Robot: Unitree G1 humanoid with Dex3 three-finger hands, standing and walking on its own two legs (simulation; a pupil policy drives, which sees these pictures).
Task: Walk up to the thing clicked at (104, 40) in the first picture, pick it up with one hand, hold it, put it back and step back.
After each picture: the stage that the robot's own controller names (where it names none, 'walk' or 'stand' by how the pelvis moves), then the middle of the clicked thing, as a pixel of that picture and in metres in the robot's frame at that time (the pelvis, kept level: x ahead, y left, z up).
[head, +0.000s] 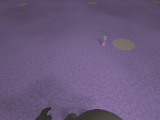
stand; (104, 41) +1.77 -0.33 -0.65
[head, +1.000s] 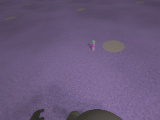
walk; (93, 45) +1.66 +0.06 -0.62
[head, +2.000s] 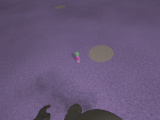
walk; (77, 57) +1.10 +0.31 -0.65
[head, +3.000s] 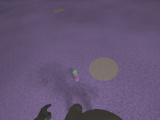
walk; (75, 76) +0.70 +0.28 -0.65
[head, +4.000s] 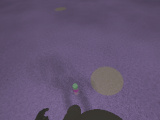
walk; (75, 89) +0.47 +0.21 -0.65
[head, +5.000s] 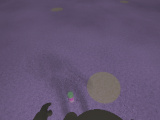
stand; (71, 97) +0.37 +0.21 -0.65
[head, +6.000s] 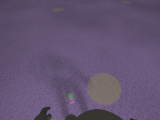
stand; (71, 98) +0.36 +0.21 -0.66
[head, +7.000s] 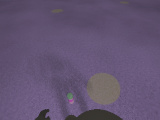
stand; (70, 98) +0.36 +0.22 -0.66
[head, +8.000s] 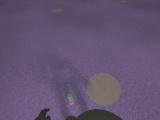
stand; (70, 99) +0.34 +0.22 -0.66
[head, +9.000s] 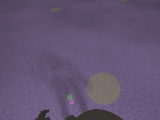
go down; (70, 99) +0.34 +0.22 -0.66
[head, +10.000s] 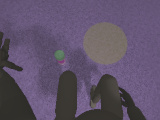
go down; (61, 58) +0.43 +0.23 -0.28
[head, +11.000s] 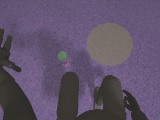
approach; (64, 59) +0.43 +0.22 -0.26
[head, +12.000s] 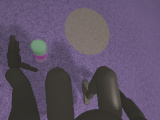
close in; (40, 53) +0.42 +0.26 -0.16
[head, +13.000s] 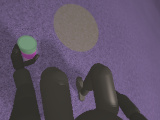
close; (29, 51) +0.42 +0.27 -0.16
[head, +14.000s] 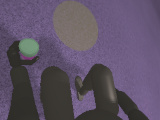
lift; (28, 52) +0.40 +0.27 -0.16
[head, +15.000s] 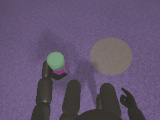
lift; (59, 68) +0.33 +0.20 +0.02
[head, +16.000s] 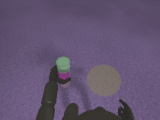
hold; (64, 74) +0.31 +0.18 +0.03
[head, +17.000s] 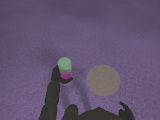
hold; (66, 74) +0.31 +0.17 +0.03
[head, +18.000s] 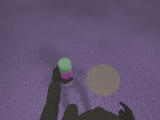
crouch; (66, 74) +0.32 +0.16 +0.02
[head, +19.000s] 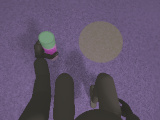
crouch; (50, 49) +0.46 +0.23 -0.05
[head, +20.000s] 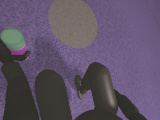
lower; (18, 48) +0.44 +0.29 -0.16
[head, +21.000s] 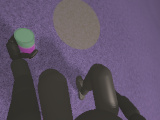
lower; (27, 47) +0.44 +0.27 -0.16
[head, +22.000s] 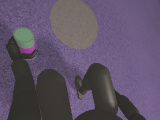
lower; (27, 47) +0.45 +0.27 -0.17
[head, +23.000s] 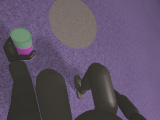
lower; (24, 48) +0.44 +0.27 -0.17
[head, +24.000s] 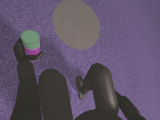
draw back; (32, 49) +0.44 +0.25 -0.16
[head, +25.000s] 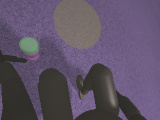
rise; (31, 51) +0.42 +0.26 -0.17
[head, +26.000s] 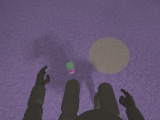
walk; (71, 68) +0.44 +0.19 -0.39
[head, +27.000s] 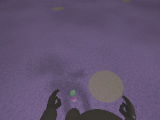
stand; (73, 96) +0.39 +0.17 -0.59
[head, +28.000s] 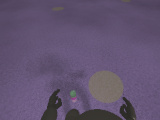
stand; (73, 96) +0.38 +0.17 -0.60
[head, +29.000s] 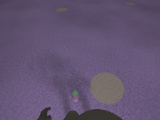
stand; (75, 96) +0.39 +0.15 -0.64
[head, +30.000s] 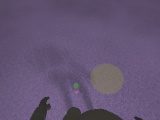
walk; (76, 88) +0.41 +0.14 -0.63
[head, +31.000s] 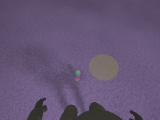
walk; (77, 75) +0.56 +0.11 -0.64
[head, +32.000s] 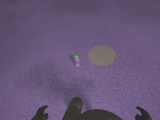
walk; (77, 61) +0.87 +0.28 -0.62
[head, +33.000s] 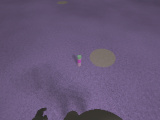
stand; (79, 60) +0.99 +0.19 -0.64
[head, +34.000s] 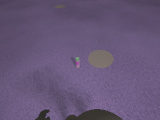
stand; (77, 62) +1.00 +0.23 -0.66
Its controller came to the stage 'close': yes
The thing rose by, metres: 0.69
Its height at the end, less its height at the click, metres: +0.00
